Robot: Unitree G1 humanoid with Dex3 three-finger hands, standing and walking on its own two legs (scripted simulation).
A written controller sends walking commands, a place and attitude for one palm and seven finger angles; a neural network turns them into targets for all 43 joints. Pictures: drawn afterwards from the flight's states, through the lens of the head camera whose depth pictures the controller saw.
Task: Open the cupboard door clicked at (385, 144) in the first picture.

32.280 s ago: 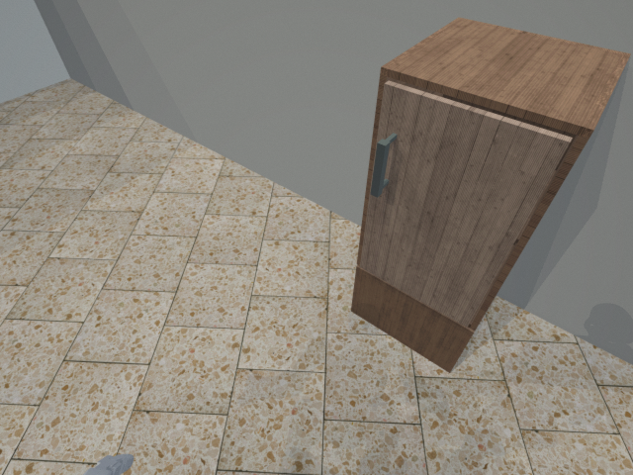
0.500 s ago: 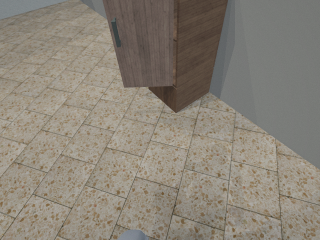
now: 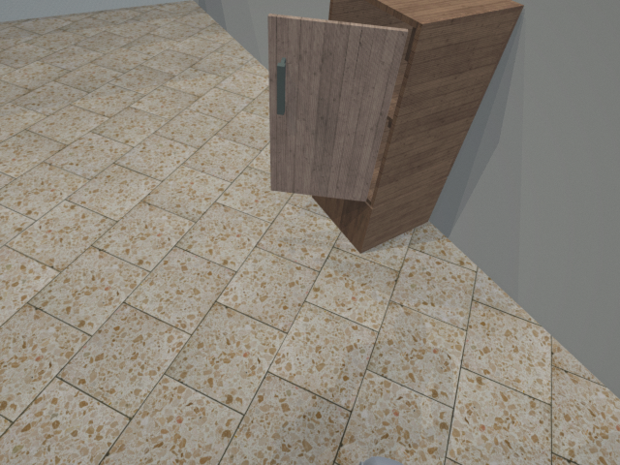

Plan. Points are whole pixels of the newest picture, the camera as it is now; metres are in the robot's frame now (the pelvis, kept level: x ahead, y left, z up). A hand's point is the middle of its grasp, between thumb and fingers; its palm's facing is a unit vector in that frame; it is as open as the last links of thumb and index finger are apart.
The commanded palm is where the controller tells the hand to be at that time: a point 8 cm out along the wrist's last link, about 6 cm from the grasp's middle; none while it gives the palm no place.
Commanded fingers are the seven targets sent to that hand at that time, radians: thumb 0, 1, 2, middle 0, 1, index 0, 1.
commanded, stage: take the last steps up to it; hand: left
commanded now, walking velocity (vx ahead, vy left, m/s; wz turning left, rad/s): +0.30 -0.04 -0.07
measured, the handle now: (282, 86) +1.05 +0.16 -0.05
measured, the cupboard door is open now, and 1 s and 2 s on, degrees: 53 53 53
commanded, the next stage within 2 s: come to a stop and stand still in 1.20 s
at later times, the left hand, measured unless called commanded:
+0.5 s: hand (250, 401) +0.24 +0.11 -0.16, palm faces +0.04 -0.97 -0.23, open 7.1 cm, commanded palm none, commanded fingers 0.00 0.90 0.90 -0.20 -0.30 -0.20 -0.30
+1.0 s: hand (236, 374) +0.29 +0.14 -0.19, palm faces +0.08 -0.99 -0.13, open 7.4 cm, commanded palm none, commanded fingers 0.00 0.90 0.90 -0.20 -0.30 -0.20 -0.30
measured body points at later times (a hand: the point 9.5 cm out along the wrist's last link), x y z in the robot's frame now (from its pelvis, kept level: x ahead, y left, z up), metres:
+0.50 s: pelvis +0.17 -0.08 +0.00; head +0.19 -0.09 +0.45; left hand +0.24 +0.16 -0.15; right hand +0.16 -0.31 -0.17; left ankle +0.18 +0.07 -0.67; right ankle +0.19 -0.14 -0.74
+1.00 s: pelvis +0.34 -0.02 -0.01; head +0.36 +0.00 +0.44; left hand +0.29 +0.20 -0.18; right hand +0.44 -0.24 -0.14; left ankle +0.37 +0.06 -0.74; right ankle +0.29 -0.14 -0.66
